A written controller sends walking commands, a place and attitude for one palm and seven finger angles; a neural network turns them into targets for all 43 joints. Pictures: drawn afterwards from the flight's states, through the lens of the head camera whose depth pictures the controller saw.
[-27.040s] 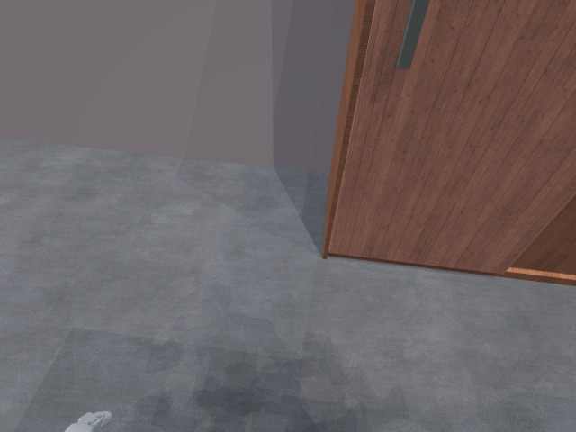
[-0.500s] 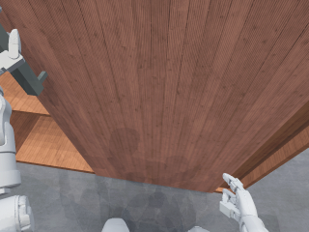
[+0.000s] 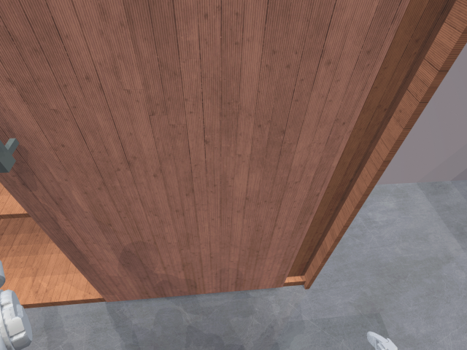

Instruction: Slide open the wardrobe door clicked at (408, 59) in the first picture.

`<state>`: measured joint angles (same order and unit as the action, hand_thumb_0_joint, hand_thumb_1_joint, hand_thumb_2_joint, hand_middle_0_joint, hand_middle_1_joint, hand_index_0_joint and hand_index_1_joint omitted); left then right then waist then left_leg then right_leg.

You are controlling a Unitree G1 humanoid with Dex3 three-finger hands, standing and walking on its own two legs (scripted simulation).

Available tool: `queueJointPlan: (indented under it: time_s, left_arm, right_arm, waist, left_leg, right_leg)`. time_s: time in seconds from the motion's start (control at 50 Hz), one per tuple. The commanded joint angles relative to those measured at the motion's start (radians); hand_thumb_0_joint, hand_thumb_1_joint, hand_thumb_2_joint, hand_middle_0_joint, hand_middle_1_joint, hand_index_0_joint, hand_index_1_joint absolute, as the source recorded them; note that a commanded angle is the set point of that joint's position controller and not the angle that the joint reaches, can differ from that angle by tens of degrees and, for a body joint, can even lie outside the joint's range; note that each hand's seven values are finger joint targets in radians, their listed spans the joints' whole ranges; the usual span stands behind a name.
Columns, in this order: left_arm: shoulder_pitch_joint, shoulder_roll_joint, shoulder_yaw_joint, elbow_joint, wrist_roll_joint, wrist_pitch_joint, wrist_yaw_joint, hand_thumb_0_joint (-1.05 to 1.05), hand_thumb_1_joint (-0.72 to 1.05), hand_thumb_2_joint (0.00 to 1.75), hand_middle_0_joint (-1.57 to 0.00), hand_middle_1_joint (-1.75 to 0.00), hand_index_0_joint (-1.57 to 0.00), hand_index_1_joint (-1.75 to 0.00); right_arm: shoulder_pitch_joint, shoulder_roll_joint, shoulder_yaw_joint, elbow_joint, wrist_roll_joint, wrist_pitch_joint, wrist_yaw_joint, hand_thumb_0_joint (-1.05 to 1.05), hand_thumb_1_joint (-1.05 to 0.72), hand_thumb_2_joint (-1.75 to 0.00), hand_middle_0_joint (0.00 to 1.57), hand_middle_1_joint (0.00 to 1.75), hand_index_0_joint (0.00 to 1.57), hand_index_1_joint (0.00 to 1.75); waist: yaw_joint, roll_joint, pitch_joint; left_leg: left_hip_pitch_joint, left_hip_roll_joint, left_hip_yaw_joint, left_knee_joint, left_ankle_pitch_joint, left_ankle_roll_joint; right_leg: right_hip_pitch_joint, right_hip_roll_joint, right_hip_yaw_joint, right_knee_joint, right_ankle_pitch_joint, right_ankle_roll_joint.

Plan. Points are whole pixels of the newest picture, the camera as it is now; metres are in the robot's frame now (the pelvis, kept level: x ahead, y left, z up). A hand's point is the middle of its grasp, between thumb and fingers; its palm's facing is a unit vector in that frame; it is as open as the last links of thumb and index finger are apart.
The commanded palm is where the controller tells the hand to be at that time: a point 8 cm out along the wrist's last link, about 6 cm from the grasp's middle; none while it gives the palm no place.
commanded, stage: stop walking and hold the door there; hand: left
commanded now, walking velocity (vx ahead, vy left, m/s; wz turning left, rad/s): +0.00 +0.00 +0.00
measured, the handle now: out of the picture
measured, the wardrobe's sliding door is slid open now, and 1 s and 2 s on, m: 0.58 0.57 0.57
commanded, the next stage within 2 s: none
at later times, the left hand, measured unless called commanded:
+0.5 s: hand out of the picture +0.37 +0.37 +0.24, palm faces +0.64 -0.75 -0.15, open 6.7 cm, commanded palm +0.32 +0.40 +0.20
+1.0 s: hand out of the picture +0.37 +0.38 +0.23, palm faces +0.51 -0.84 -0.19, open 6.0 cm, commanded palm +0.33 +0.41 +0.20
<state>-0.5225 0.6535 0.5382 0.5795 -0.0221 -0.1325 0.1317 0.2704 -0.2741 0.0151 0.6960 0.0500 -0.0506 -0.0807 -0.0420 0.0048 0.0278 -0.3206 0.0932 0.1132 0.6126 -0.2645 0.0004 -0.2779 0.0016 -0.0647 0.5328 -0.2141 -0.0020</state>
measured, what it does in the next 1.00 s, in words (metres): steps on the spot: left foot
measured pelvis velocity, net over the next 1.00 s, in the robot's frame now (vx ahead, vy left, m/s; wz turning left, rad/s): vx -0.03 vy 0.07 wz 0.01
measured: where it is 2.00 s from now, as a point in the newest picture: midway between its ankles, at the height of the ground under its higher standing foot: outside the picture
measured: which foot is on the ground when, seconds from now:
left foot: down 0.00-0.66, up 0.68-0.86, down 0.88-1.00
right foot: down 0.00-0.92, up 0.94-1.00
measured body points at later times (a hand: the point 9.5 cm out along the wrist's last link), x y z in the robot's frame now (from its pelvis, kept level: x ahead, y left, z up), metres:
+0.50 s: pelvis -0.03 +0.00 +0.00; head -0.03 +0.00 +0.45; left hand +0.33 +0.41 +0.25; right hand +0.03 -0.29 -0.11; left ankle +0.04 +0.11 -0.73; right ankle +0.03 -0.12 -0.73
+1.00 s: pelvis -0.03 +0.07 +0.00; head -0.01 +0.06 +0.45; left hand +0.34 +0.43 +0.24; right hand +0.10 -0.20 -0.11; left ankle +0.00 +0.18 -0.73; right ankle +0.00 -0.08 -0.71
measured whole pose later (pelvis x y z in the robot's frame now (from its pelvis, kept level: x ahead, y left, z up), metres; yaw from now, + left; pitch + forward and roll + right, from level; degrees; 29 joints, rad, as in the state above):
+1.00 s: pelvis -0.03 +0.07 +0.00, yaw +1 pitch -2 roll +1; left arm -0.65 0.56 0.40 0.70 -0.04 -0.26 0.06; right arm 0.21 -0.29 -0.03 0.72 0.05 -0.02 -0.09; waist -0.01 0.01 0.06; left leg -0.30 0.01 0.09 0.61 -0.28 0.03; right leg -0.41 -0.13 -0.04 0.83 -0.44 0.05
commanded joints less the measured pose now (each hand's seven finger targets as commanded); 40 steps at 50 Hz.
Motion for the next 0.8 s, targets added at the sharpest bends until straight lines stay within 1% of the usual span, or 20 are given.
queueJointPlan:
  time_s: [0.0, 0.02, 0.04, 0.08, 0.12, 0.14, 0.18, 0.28, 0.34, 0.38, 0.4, 0.48, 0.56, 0.58, 0.62, 0.66, 0.68, 0.7, 0.74, 0.78]
  left_arm:
    - [-0.28, 0.456, 0.137, -0.073, 0.022, -0.063, 0.006, 0.0, 0.9, 0.9, -0.45, -1.4, -0.45, -1.4]
    - [-0.304, 0.444, 0.121, -0.042, 0.02, -0.064, 0.001, 0.0, 0.9, 0.9, -0.45, -1.4, -0.45, -1.4]
    - [-0.302, 0.456, 0.124, 0.004, 0.016, -0.06, 0.0, 0.0, 0.9, 0.9, -0.45, -1.4, -0.45, -1.4]
    - [-0.336, 0.394, 0.07, 0.003, 0.019, -0.071, -0.011, 0.0, 0.9, 0.9, -0.45, -1.4, -0.45, -1.4]
    - [-0.337, 0.352, 0.029, 0.044, 0.019, -0.078, -0.015, 0.0, 0.9, 0.9, -0.45, -1.4, -0.45, -1.4]
    - [-0.346, 0.349, 0.019, 0.048, 0.011, -0.076, -0.013, 0.0, 0.9, 0.9, -0.45, -1.4, -0.45, -1.4]
    - [-0.364, 0.35, 0.019, 0.062, 0.015, -0.073, -0.007, 0.0, 0.9, 0.9, -0.45, -1.4, -0.45, -1.4]
    - [-0.381, 0.375, 0.015, 0.138, 0.024, -0.056, -0.014, 0.0, 0.9, 0.9, -0.45, -1.4, -0.45, -1.4]
    - [-0.388, 0.409, 0.027, 0.191, 0.028, -0.062, -0.016, 0.0, 0.9, 0.9, -0.45, -1.4, -0.45, -1.4]
    - [-0.399, 0.42, 0.04, 0.204, 0.03, -0.07, -0.02, 0.0, 0.9, 0.9, -0.45, -1.4, -0.45, -1.4]
    - [-0.413, 0.428, 0.046, 0.199, 0.032, -0.078, -0.02, 0.0, 0.9, 0.9, -0.45, -1.4, -0.45, -1.4]
    - [-0.388, 0.416, 0.047, 0.186, 0.029, -0.088, -0.027, 0.0, 0.9, 0.9, -0.45, -1.4, -0.45, -1.4]
    - [-0.356, 0.398, 0.033, 0.191, 0.028, -0.086, -0.029, 0.0, 0.9, 0.9, -0.45, -1.4, -0.45, -1.4]
    - [-0.356, 0.4, 0.038, 0.19, 0.031, -0.087, -0.028, 0.0, 0.9, 0.9, -0.45, -1.4, -0.45, -1.4]
    - [-0.34, 0.438, 0.064, 0.21, 0.038, -0.09, -0.027, 0.0, 0.9, 0.9, -0.45, -1.4, -0.45, -1.4]
    - [-0.34, 0.436, 0.062, 0.2, 0.036, -0.09, -0.032, 0.0, 0.9, 0.9, -0.45, -1.4, -0.45, -1.4]
    - [-0.36, 0.459, 0.09, 0.184, 0.038, -0.094, -0.032, 0.0, 0.9, 0.9, -0.45, -1.4, -0.45, -1.4]
    - [-0.372, 0.448, 0.084, 0.177, 0.04, -0.098, -0.036, 0.0, 0.9, 0.9, -0.45, -1.4, -0.45, -1.4]
    - [-0.37, 0.448, 0.089, 0.18, 0.036, -0.104, -0.046, 0.0, 0.9, 0.9, -0.45, -1.4, -0.45, -1.4]
    - [-0.388, 0.377, 0.034, 0.125, 0.032, -0.118, -0.055, 0.0, 0.9, 0.9, -0.45, -1.4, -0.45, -1.4]
  right_arm:
    - [-0.049, -0.178, -0.073, -0.12, 0.002, -0.033, -0.025, 0.0, -0.9, -0.9, 0.2, 0.3, 0.2, 0.3]
    - [-0.045, -0.168, -0.065, -0.112, 0.003, -0.033, -0.026, 0.0, -0.9, -0.9, 0.2, 0.3, 0.2, 0.3]
    - [-0.036, -0.177, -0.064, -0.095, 0.003, -0.03, -0.031, 0.0, -0.9, -0.9, 0.2, 0.3, 0.2, 0.3]
    - [-0.04, -0.175, -0.055, -0.101, -0.001, -0.034, -0.031, 0.0, -0.9, -0.9, 0.2, 0.3, 0.2, 0.3]
    - [-0.043, -0.185, -0.054, -0.105, -0.001, -0.035, -0.032, 0.0, -0.9, -0.9, 0.2, 0.3, 0.2, 0.3]
    - [-0.047, -0.19, -0.054, -0.098, 0.005, -0.033, -0.038, 0.0, -0.9, -0.9, 0.2, 0.3, 0.2, 0.3]
    - [-0.052, -0.184, -0.049, -0.1, 0.005, -0.036, -0.042, 0.0, -0.9, -0.9, 0.2, 0.3, 0.2, 0.3]
    - [-0.021, -0.19, -0.053, -0.084, 0.005, -0.035, -0.041, 0.0, -0.9, -0.9, 0.2, 0.3, 0.2, 0.3]
    - [0.003, -0.194, -0.062, -0.07, 0.004, -0.029, -0.036, 0.0, -0.9, -0.9, 0.2, 0.3, 0.2, 0.3]
    - [0.005, -0.194, -0.064, -0.073, 0.003, -0.031, -0.031, 0.0, -0.9, -0.9, 0.2, 0.3, 0.2, 0.3]
    - [0.003, -0.194, -0.063, -0.066, -0.001, -0.034, -0.03, 0.0, -0.9, -0.9, 0.2, 0.3, 0.2, 0.3]
    - [0.0, -0.201, -0.064, -0.069, 0.005, -0.035, -0.031, 0.0, -0.9, -0.9, 0.2, 0.3, 0.2, 0.3]
    - [0.002, -0.201, -0.063, -0.072, 0.007, -0.029, -0.034, 0.0, -0.9, -0.9, 0.2, 0.3, 0.2, 0.3]
    - [-0.005, -0.199, -0.068, -0.081, 0.005, -0.028, -0.031, 0.0, -0.9, -0.9, 0.2, 0.3, 0.2, 0.3]
    - [0.01, -0.2, -0.082, -0.078, 0.004, -0.019, -0.026, 0.0, -0.9, -0.9, 0.2, 0.3, 0.2, 0.3]
    - [0.005, -0.199, -0.089, -0.077, 0.004, -0.013, -0.019, 0.0, -0.9, -0.9, 0.2, 0.3, 0.2, 0.3]
    - [-0.008, -0.203, -0.092, -0.077, 0.0, -0.018, -0.018, 0.0, -0.9, -0.9, 0.2, 0.3, 0.2, 0.3]
    - [-0.008, -0.203, -0.092, -0.069, -0.004, -0.024, -0.016, 0.0, -0.9, -0.9, 0.2, 0.3, 0.2, 0.3]
    - [-0.015, -0.203, -0.086, -0.049, -0.015, -0.027, -0.014, 0.0, -0.9, -0.9, 0.2, 0.3, 0.2, 0.3]
    - [-0.035, -0.177, -0.077, -0.055, -0.02, -0.023, -0.014, 0.0, -0.9, -0.9, 0.2, 0.3, 0.2, 0.3]
  waist:
    - [0.044, -0.073, -0.28]
    - [0.043, -0.09, -0.266]
    - [0.039, -0.05, -0.247]
    - [0.033, -0.023, -0.237]
    - [0.034, 0.068, -0.186]
    - [0.039, 0.148, -0.169]
    - [0.048, 0.165, -0.155]
    - [0.045, 0.117, -0.193]
    - [0.029, 0.034, -0.142]
    - [0.029, -0.058, -0.144]
    - [0.026, -0.059, -0.157]
    - [0.036, 0.007, -0.197]
    - [0.043, 0.078, -0.144]
    - [0.045, 0.044, -0.142]
    - [0.042, -0.063, -0.157]
    - [0.054, -0.122, -0.162]
    - [0.061, -0.164, -0.168]
    - [0.061, -0.181, -0.182]
    - [0.051, -0.162, -0.18]
    - [0.038, -0.168, -0.185]
  left_leg:
    - [0.007, -0.024, -0.074, 0.004, 0.001, -0.017]
    - [0.009, -0.028, -0.09, -0.001, -0.09, -0.01]
    - [0.037, -0.026, -0.095, -0.043, -0.074, -0.001]
    - [0.098, 0.015, -0.131, -0.145, -0.005, 0.017]
    - [0.058, 0.088, -0.217, -0.271, -0.149, 0.039]
    - [0.036, 0.126, -0.269, -0.356, -0.211, 0.059]
    - [-0.045, 0.182, -0.316, -0.402, -0.213, 0.09]
    - [-0.031, 0.093, -0.145, -0.258, -0.083, 0.042]
    - [-0.005, 0.012, -0.079, -0.165, -0.179, 0.013]
    - [0.026, -0.009, -0.089, -0.093, -0.165, 0.01]
    - [0.048, -0.011, -0.095, -0.081, -0.125, 0.012]
    - [0.06, 0.04, -0.156, -0.179, -0.059, 0.028]
    - [-0.002, 0.051, -0.167, -0.229, -0.098, 0.04]
    - [-0.021, 0.029, -0.143, -0.186, -0.087, 0.035]
    - [-0.031, -0.037, -0.087, -0.032, -0.108, 0.015]
    - [-0.105, -0.068, -0.12, 0.125, -0.146, 0.001]
    - [-0.153, -0.061, -0.146, 0.204, -0.179, -0.001]
    - [-0.174, -0.048, -0.174, 0.244, -0.206, 0.001]
    - [-0.099, -0.035, -0.176, 0.188, -0.194, 0.005]
    - [0.036, -0.059, -0.105, 0.029, -0.118, 0.001]
  right_leg:
    - [0.144, -0.224, 0.25, -0.156, 0.237, -0.064]
    - [0.111, -0.241, 0.263, -0.187, 0.132, -0.068]
    - [0.081, -0.23, 0.248, -0.2, 0.066, -0.064]
    - [0.013, -0.148, 0.162, -0.16, -0.068, -0.026]
    - [-0.024, -0.068, 0.099, -0.115, -0.202, 0.002]
    - [0.0, -0.036, 0.063, -0.056, -0.166, 0.01]
    - [0.066, -0.02, 0.049, 0.046, -0.109, 0.013]
    - [0.117, -0.06, 0.069, -0.082, -0.045, 0.013]
    - [-0.018, -0.127, 0.152, -0.209, -0.214, -0.016]
    - [-0.088, -0.165, 0.222, -0.255, -0.308, -0.036]
    - [-0.094, -0.174, 0.225, -0.252, -0.289, -0.04]
    - [-0.029, -0.107, 0.143, -0.159, -0.17, -0.008]
    - [0.0, -0.085, 0.111, -0.134, -0.151, 0.002]
    - [0.009, -0.115, 0.132, -0.15, -0.148, -0.003]
    - [-0.001, -0.243, 0.264, -0.236, -0.205, -0.046]
    - [0.066, -0.373, 0.386, -0.284, -0.145, -0.114]
    - [0.103, -0.413, 0.399, -0.272, -0.065, -0.138]
    - [0.134, -0.437, 0.373, -0.242, 0.013, -0.148]
    - [0.098, -0.42, 0.276, -0.19, 0.117, -0.121]
    - [0.025, -0.371, 0.178, -0.159, 0.089, -0.072]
